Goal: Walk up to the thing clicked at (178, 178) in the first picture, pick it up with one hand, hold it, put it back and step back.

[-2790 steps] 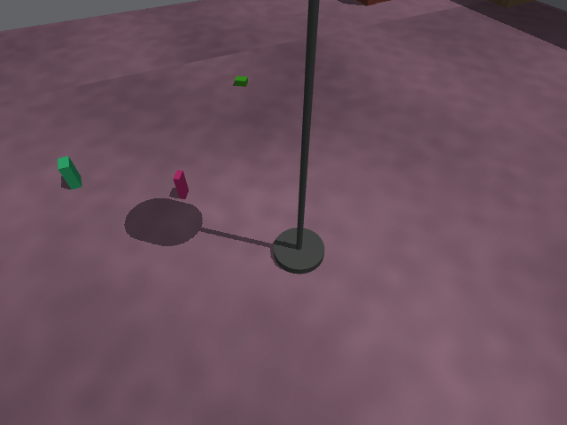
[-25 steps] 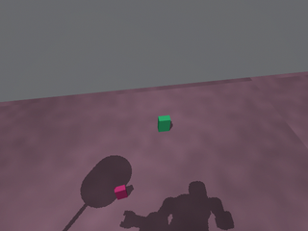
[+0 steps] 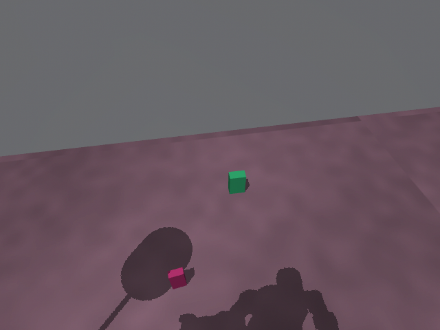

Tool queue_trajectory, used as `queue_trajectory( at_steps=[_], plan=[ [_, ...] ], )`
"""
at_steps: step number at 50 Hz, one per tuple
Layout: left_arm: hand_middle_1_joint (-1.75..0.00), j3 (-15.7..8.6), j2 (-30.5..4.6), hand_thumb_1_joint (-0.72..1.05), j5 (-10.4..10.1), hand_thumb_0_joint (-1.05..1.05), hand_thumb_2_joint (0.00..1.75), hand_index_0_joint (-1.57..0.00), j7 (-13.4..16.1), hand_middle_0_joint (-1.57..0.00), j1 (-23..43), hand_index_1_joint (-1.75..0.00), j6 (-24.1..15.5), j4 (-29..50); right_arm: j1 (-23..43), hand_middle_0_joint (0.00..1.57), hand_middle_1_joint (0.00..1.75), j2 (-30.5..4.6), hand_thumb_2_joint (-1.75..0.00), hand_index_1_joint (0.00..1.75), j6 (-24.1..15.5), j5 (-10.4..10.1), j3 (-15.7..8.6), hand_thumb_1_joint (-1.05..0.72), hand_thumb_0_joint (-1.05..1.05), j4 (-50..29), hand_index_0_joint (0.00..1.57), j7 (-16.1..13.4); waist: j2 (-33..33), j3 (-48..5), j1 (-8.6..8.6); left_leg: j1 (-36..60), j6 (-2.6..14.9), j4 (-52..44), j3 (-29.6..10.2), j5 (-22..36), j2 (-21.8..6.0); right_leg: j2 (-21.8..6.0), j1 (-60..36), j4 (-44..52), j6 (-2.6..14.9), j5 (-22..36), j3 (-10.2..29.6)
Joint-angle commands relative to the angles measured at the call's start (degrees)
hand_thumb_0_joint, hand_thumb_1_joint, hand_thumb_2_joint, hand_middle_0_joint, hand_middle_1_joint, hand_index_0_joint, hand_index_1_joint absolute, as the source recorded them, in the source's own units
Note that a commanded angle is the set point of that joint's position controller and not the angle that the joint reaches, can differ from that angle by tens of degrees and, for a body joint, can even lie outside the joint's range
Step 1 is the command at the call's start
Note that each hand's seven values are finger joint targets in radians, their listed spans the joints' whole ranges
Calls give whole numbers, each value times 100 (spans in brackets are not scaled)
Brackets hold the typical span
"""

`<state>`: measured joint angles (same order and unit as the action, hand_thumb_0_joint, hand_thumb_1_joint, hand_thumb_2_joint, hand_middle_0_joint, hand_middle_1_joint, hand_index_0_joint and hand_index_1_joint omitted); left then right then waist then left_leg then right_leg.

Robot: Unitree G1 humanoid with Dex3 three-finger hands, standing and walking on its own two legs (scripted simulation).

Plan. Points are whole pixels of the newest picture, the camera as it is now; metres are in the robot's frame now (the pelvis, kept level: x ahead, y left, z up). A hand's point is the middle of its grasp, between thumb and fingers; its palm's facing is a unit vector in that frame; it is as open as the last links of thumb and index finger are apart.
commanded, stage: stand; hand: left
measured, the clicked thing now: (177, 278) +0.45 +0.21 -0.71
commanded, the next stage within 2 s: step back in 1.22 s
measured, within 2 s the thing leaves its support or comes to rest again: neither
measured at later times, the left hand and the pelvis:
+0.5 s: hand out of the picture +0.07 +0.24 -0.16, palm faces -0.03 -0.94 -0.35, open 7.3 cm; pelvis +0.02 -0.01 +0.00, yaw -1 degrees
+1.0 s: hand out of the picture +0.11 +0.24 -0.15, palm faces -0.03 -0.94 -0.34, open 7.3 cm; pelvis +0.04 -0.01 +0.00, yaw -1 degrees
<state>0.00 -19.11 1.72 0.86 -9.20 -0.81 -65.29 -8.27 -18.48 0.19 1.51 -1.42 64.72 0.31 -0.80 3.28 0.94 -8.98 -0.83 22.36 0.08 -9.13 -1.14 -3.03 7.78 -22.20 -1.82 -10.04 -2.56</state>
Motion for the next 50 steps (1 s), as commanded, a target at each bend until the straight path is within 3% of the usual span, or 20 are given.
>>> queue_trajectory(
  at_steps=[1,7,12,17,22,30,37,41,44,50],
  plan=[
    [-30,-238,-1181,90,-25,0,90,-20,38,-20,275,-30,-97,259,229,20,30,-1088,-90,30,-104,-22,-166,-90,0,-304,20,-89,-34,-57,-52,-209,160,-631,-544,-670,-471,-449,172,659,205,-575,547],
    [-30,-235,-1172,90,-24,0,90,-20,18,-20,212,-30,-66,132,285,20,30,-1146,-90,30,-100,-30,-148,-90,0,-282,20,-90,-13,11,-22,-311,166,-734,-604,-958,-520,-410,218,622,220,-749,525],
    [-30,-243,-1209,90,-48,0,90,-20,12,-20,285,-30,-100,153,192,20,30,-1133,-90,30,-121,-26,-128,-90,0,-236,20,-85,2,-184,-54,-126,168,-616,-525,-491,-536,-494,133,648,250,-448,618],
    [-30,-235,-1170,90,-46,0,90,-20,10,-20,287,-30,-77,127,266,20,30,-1165,-90,30,-129,-37,-108,-90,0,-237,20,-90,4,-130,-46,-129,162,-656,-535,-459,-550,-450,146,597,248,-347,543],
    [-30,-248,-1177,90,-79,0,90,-20,7,-20,334,-30,-105,135,177,20,30,-1173,-90,30,-159,-44,-82,-90,0,-179,20,-101,37,-339,-75,67,158,-600,-453,118,-569,-498,-78,585,228,302,583],
    [-30,-244,-1117,90,-90,0,90,-20,11,-20,366,-30,-92,111,262,20,30,-1161,-90,30,-166,-56,-62,-90,0,-147,20,-114,58,-387,-57,268,133,-619,-406,602,-617,-491,-179,562,206,704,525],
    [-30,-271,-1153,90,-85,0,90,-20,9,-20,483,-30,-88,139,351,20,30,-1190,-90,30,-148,-42,-77,-90,0,-174,20,-118,82,-294,-75,216,125,-641,-393,386,-620,-497,-161,676,185,505,536],
    [-30,-281,-1161,90,-83,0,90,-20,3,-20,497,-30,-101,173,382,20,30,-1220,-90,30,-169,-47,-84,-90,0,-190,20,-118,-9,-407,-74,234,132,-631,-366,565,-638,-533,-292,641,195,761,559],
    [-30,-283,-1141,90,-83,0,90,-20,10,-20,522,-30,-101,194,424,20,30,-1248,-90,30,-180,-57,-94,-90,0,-210,20,-126,-7,-607,-68,378,145,-547,-356,1067,-675,-549,-406,554,198,1225,510],
    [-30,-278,-1154,90,-91,0,90,-20,20,-20,541,-30,-95,219,429,20,30,-1246,-90,30,-176,-66,-104,-90,0,-209,20,-134,88,-688,-90,535,145,-487,-340,1336,-705,-550,-444,514,208,1447,450]
  ],
)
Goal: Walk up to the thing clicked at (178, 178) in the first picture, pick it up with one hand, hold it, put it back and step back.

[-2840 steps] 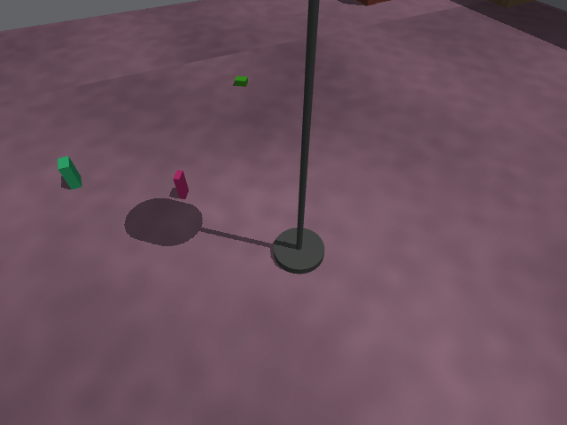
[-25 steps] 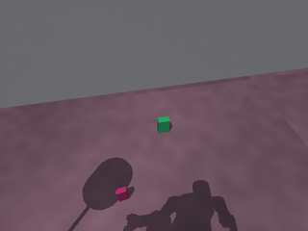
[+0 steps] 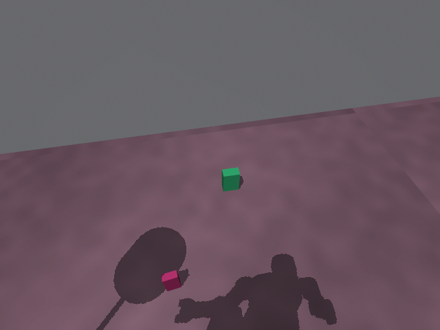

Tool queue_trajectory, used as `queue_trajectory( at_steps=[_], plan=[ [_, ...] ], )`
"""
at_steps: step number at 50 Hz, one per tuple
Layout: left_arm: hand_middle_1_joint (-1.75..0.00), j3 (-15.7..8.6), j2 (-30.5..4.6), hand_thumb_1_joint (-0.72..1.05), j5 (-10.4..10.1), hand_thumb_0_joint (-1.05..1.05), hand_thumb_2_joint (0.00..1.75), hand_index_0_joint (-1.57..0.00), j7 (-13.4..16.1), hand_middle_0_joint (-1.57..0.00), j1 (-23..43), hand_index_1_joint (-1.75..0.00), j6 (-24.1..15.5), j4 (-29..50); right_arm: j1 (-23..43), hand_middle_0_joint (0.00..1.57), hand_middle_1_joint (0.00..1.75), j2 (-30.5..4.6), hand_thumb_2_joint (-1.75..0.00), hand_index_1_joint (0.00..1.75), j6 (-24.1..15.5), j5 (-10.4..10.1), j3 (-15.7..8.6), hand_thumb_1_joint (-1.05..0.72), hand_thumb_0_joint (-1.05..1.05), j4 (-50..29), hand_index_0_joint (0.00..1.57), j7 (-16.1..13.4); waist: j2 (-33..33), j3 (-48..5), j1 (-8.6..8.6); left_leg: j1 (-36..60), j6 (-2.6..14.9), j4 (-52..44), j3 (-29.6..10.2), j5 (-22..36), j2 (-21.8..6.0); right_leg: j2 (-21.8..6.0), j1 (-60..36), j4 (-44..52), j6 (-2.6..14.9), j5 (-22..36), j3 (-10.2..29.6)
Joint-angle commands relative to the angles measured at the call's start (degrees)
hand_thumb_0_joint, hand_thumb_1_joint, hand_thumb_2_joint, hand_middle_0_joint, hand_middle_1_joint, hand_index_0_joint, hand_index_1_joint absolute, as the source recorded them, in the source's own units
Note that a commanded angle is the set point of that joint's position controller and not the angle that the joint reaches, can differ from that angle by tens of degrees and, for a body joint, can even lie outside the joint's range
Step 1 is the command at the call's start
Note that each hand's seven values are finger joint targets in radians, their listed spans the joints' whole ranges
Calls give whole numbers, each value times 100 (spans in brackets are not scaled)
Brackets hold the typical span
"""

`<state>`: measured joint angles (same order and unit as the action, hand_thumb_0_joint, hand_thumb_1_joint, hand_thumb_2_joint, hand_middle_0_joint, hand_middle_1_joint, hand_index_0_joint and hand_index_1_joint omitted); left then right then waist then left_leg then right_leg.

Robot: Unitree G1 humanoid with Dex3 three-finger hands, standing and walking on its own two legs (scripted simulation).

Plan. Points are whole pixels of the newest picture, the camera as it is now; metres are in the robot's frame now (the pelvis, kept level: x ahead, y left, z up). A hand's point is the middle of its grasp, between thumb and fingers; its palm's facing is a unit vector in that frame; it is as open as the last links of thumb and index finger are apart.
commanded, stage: stand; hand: left
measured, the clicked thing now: (171, 281) +0.41 +0.23 -0.71
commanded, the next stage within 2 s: step back in 0.22 s
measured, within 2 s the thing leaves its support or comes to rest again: neither
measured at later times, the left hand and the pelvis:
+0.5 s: hand out of the picture +0.06 +0.28 -0.17, palm faces -0.01 -0.92 -0.39, open 7.3 cm; pelvis -0.05 +0.01 -0.02, yaw +1 degrees
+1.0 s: hand out of the picture -0.08 +0.25 -0.16, palm faces -0.03 -0.91 -0.42, open 7.4 cm; pelvis -0.14 -0.02 -0.02, yaw -2 degrees
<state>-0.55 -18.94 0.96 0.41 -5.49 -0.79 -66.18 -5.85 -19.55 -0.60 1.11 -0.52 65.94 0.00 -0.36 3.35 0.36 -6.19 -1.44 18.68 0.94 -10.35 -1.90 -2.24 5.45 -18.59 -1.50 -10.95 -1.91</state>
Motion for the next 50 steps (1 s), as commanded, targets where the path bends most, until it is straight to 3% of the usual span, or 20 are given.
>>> queue_trajectory(
  at_steps=[1,9,10,11,15,24,26,27,28,29,32,34,37,40,41,42,43,44,47,50],
  plan=[
    [-30,-214,-1166,90,-19,0,90,-20,65,-20,179,-30,-103,303,184,20,30,-1146,-90,30,-88,-25,-180,-90,0,-323,20,-94,34,-643,-30,207,198,-144,-418,1431,-608,-621,-207,182,157,1527,390],
    [-30,-233,-1212,90,-17,0,90,-20,42,-20,190,-30,-77,302,208,20,30,-1146,-90,30,-85,-24,-171,-90,0,-327,20,-90,-1,-415,-24,39,185,-311,-444,886,-596,-609,-132,258,178,942,413],
    [-30,-238,-1212,90,-1,0,90,-20,44,-20,204,-30,-76,325,238,20,30,-1163,-90,30,-93,-10,-185,-90,0,-355,20,-91,-7,-451,-22,53,187,-304,-437,934,-599,-612,-117,251,186,982,420],
    [-30,-484,-1645,90,-157,0,90,-20,56,-20,193,-30,-23,464,416,20,30,-1505,-90,30,17,-93,-319,-90,0,-487,20,-42,42,151,-18,-346,350,278,-520,1786,-512,-506,391,-233,237,1774,447],
    [-30,-524,-1527,90,-151,0,90,-20,90,-20,78,-30,22,779,195,20,30,-1377,-90,30,116,-170,-383,-90,0,-717,20,-17,113,-569,-88,-236,492,821,-401,2028,-488,-521,250,-625,451,1923,400],
    [-30,-608,-1692,90,-27,0,90,-20,55,-20,446,-30,202,1439,-91,20,30,-1358,-90,30,283,-90,-536,-90,0,-1112,20,77,475,-811,-195,-572,691,1877,-465,135,-123,-952,1225,-1047,993,566,921],
    [-30,-600,-1610,90,-26,0,90,-20,40,-20,458,-30,238,1552,-133,20,30,-1534,-90,30,276,-70,-576,-90,0,-1229,20,99,36,-673,-230,-807,983,1265,-1037,328,-557,-432,1491,-1812,739,-218,581],
    [-30,-536,-1389,90,-22,0,90,-20,44,-20,417,-30,268,1564,-109,20,30,-1802,-90,30,251,-26,-645,-90,0,-1280,20,102,-676,-614,-285,-1028,1324,394,-1752,756,-1177,285,1503,-2745,441,-1038,161],
    [-30,-564,-1309,90,-17,0,90,-20,58,-20,265,-30,321,1533,-48,20,30,-2059,-90,30,207,30,-716,-90,0,-1340,20,81,-1251,-662,-281,-1165,1669,-89,-2514,872,-1748,710,1585,-3971,379,-2363,369],
    [-30,-598,-1350,90,0,0,90,-20,79,-20,115,-30,357,1511,-86,20,30,-2173,-90,30,177,80,-752,-90,0,-1423,20,53,-1074,-635,-266,-1330,1835,-219,-2838,483,-1943,720,1667,-4679,387,-2546,847],
    [-30,-589,-1344,90,-109,0,90,-20,59,-20,-388,-30,360,1375,583,20,30,-1770,-90,30,160,107,-642,-90,0,-1731,20,-44,-808,-509,164,-1483,1619,305,-1607,649,-1488,518,1766,-5081,422,-1999,982],
    [-30,-616,-1336,90,-107,0,90,-20,42,-20,-611,-30,342,1403,552,20,30,-1681,-90,30,161,137,-621,-90,0,-1854,20,-60,-890,-665,196,-1317,1534,575,-1301,744,-1310,472,1647,-4667,318,-1842,762],
    [-30,-629,-1222,90,-43,0,90,-20,35,-20,-609,-30,213,1584,127,20,30,-1567,-90,30,202,119,-585,-90,0,-1797,20,-107,-839,-983,19,-122,1428,1174,-1302,1515,-1214,176,1596,-2525,148,-1867,588],
    [-30,-667,-1219,90,70,0,90,-20,117,-20,-1011,-30,95,1359,217,20,30,-1562,-90,30,357,-56,-533,-90,0,-1800,20,-86,-627,-850,181,-706,989,2056,-819,1168,-815,249,477,-83,68,72,311],
    [-30,-769,-1669,90,148,0,90,-20,138,-20,-848,-30,45,1447,90,20,30,-1268,-90,30,371,-124,-444,-90,0,-1811,20,-66,312,-649,1,-1735,644,2651,-553,28,-289,-329,99,-159,207,818,1487],
    [-30,-878,-2097,90,149,0,90,-20,125,-20,-682,-30,43,1612,6,20,30,-1019,-90,30,369,-106,-347,-90,0,-1923,20,-88,1415,-392,-69,-2983,297,3230,-338,-2050,529,-1208,-36,-159,640,998,2717],
    [-30,-957,-2585,90,221,0,90,-20,129,-20,-463,-30,63,1863,353,20,30,-1274,-90,30,387,-59,-478,-90,0,-1945,20,-194,1612,-254,345,-2447,216,4353,-956,-2694,661,-2152,1334,20,1766,1166,3612],
    [-30,-933,-2395,90,190,0,90,-20,153,-20,-153,-30,45,1978,333,20,30,-1485,-90,30,362,-32,-594,-90,0,-1871,20,-212,1454,102,181,-2087,206,4873,-1239,-2476,489,-2186,1986,96,1895,1026,3592],
    [-30,-783,-1594,90,90,0,90,-20,161,-20,233,-30,15,2072,-183,20,30,-1308,-90,30,308,-175,-472,-90,0,-1619,20,-157,663,-82,-322,-2589,182,4947,-1173,-1574,1037,-816,653,-808,958,2771,1270],
    [-30,-752,-1410,90,99,0,90,-20,191,-20,-484,-30,27,2179,-33,20,30,-1305,-90,30,248,-150,-383,-90,0,-1802,20,-223,637,-473,158,-2786,59,4466,-932,-1603,943,-856,-376,-1128,1125,3280,1389]
  ],
)
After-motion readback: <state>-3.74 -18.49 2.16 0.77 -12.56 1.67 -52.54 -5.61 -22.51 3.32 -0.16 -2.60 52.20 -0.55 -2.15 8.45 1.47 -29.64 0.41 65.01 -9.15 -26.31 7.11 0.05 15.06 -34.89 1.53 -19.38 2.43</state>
